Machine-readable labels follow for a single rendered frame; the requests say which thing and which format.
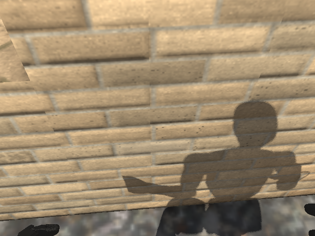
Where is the robot right hand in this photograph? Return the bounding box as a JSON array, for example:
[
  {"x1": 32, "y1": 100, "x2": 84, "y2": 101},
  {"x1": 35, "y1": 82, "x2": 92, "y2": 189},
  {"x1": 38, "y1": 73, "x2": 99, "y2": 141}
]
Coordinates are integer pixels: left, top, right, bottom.
[{"x1": 304, "y1": 204, "x2": 315, "y2": 236}]

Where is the robot left hand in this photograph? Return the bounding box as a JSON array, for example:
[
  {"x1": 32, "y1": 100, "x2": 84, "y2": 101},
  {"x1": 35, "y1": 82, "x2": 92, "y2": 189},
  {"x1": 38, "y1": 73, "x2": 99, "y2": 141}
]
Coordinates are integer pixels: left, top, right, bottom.
[{"x1": 17, "y1": 224, "x2": 60, "y2": 236}]

